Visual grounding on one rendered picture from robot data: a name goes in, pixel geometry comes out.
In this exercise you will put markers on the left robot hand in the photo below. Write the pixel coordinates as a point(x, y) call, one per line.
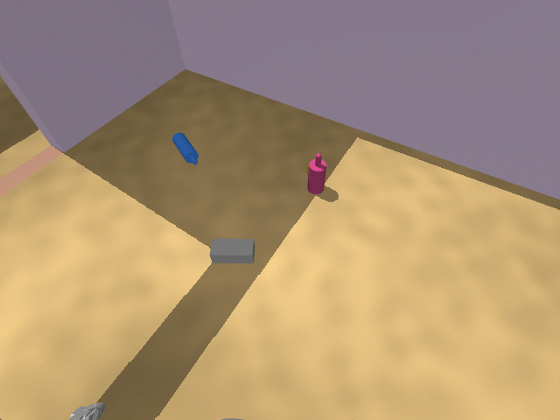
point(91, 412)

